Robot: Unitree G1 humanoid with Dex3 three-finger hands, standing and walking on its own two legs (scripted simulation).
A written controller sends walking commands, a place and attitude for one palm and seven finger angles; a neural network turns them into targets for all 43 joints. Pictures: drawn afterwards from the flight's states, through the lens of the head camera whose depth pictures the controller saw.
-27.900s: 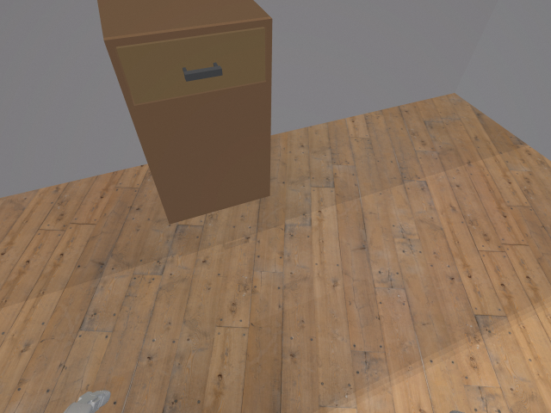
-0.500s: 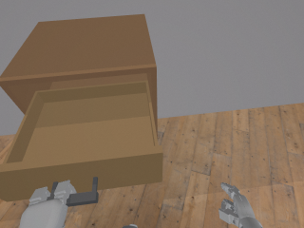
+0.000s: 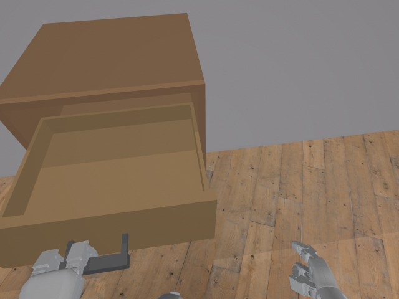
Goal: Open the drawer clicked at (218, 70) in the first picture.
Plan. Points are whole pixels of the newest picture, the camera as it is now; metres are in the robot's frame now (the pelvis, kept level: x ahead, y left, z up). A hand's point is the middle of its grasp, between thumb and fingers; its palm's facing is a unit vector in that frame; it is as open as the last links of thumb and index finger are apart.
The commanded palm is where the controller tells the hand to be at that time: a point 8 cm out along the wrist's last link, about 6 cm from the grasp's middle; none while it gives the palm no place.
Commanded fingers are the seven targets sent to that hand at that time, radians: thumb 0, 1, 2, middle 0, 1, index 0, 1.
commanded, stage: open the thumb to release the handle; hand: left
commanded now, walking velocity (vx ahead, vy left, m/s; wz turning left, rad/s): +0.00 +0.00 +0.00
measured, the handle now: (96, 253) +0.20 +0.22 +0.01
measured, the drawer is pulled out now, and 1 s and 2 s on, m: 0.30 0.30 0.30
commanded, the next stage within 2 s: lift the hand off the handle in 0.44 s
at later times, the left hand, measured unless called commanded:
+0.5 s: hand (69, 297) +0.13 +0.25 -0.01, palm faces -0.03 -0.11 -0.99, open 12.9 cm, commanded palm +0.11 +0.24 +0.05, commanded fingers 0.00 -0.50 0.30 -0.30 -1.20 -0.30 -1.20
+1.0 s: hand (71, 286) +0.14 +0.25 +0.00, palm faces -0.01 -0.10 -0.99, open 13.6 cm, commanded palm +0.13 +0.24 +0.07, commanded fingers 0.00 -0.50 0.30 -0.30 -1.20 -0.30 -1.20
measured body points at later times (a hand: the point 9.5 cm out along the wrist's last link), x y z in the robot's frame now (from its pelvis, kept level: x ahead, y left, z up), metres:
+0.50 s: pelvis -0.01 +0.00 +0.01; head +0.02 -0.02 +0.46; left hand +0.12 +0.25 +0.05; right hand +0.21 -0.22 -0.08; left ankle +0.01 +0.13 -0.67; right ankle -0.01 -0.14 -0.67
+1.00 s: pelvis -0.01 -0.01 +0.01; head +0.01 -0.03 +0.46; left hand +0.14 +0.25 +0.06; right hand +0.20 -0.23 -0.08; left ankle +0.01 +0.13 -0.67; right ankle -0.01 -0.14 -0.67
